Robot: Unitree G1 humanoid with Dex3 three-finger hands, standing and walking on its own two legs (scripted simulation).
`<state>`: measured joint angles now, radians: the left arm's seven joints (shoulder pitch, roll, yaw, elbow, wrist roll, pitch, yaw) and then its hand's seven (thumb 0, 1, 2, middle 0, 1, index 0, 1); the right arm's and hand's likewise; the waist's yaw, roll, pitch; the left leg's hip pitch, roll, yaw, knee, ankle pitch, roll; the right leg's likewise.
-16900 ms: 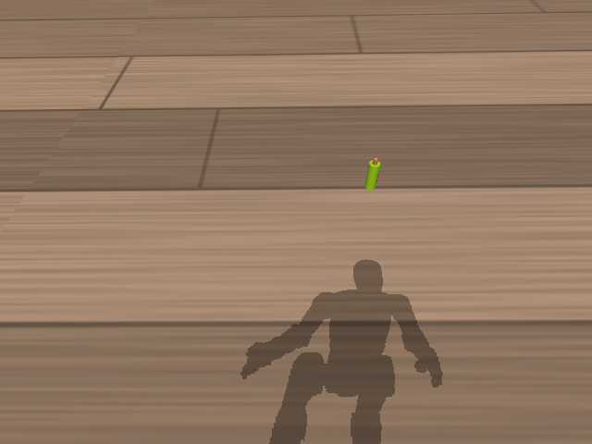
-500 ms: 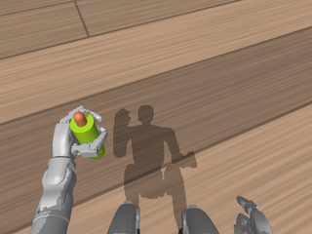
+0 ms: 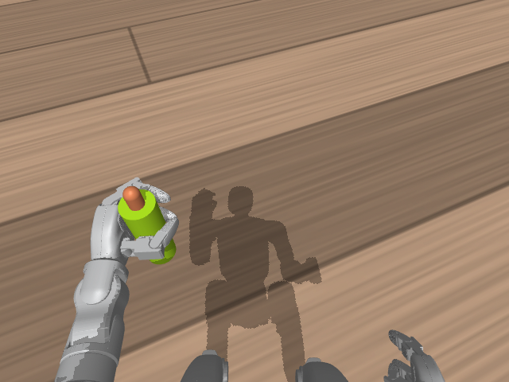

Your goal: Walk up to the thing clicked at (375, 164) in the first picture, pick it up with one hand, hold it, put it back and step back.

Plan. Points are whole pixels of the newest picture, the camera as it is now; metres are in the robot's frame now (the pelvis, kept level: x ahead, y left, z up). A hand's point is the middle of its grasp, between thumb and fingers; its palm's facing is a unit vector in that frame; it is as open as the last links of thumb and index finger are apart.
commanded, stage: lift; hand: left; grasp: from the side
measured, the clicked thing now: (147, 225) +0.33 +0.18 +0.04
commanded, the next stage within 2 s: hold in 0.14 s
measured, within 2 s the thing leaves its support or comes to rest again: neither
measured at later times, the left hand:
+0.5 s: hand (156, 214) +0.34 +0.16 +0.07, palm faces +0.04 -1.00 -0.01, open 6.8 cm
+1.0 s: hand (155, 216) +0.33 +0.16 +0.08, palm faces +0.04 -1.00 -0.01, open 6.8 cm
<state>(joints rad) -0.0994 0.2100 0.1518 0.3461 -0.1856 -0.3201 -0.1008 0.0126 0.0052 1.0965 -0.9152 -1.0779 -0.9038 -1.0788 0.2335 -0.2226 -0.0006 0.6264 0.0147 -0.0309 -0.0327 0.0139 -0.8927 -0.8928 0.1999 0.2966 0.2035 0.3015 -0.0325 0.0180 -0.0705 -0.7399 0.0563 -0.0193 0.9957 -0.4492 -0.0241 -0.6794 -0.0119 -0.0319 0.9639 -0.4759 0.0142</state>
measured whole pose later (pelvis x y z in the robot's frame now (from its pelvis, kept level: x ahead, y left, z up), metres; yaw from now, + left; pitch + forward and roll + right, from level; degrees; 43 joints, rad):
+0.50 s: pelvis +0.01 +0.00 +0.01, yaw +0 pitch +8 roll -1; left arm -0.11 0.20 0.15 0.37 -0.18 -0.32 -0.12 0.01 0.01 1.09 -0.91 -1.08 -0.90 -1.08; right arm 0.23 -0.23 -0.01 0.63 0.01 0.00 -0.03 0.01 -0.91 -0.90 0.20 0.30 0.20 0.30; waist -0.03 0.02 -0.05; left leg -0.62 0.06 -0.01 0.90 -0.43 -0.03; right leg -0.57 -0.01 -0.03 0.87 -0.45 0.01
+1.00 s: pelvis +0.01 +0.00 +0.02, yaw +0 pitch +6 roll -1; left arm -0.10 0.19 0.14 0.37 -0.18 -0.31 -0.11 0.01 0.01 1.09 -0.91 -1.08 -0.90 -1.08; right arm 0.22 -0.22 0.00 0.63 0.02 0.00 -0.03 0.01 -0.90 -0.90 0.20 0.30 0.20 0.30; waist -0.02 0.02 -0.03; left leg -0.55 0.05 -0.01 0.84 -0.39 -0.03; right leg -0.50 -0.01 -0.02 0.82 -0.42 0.01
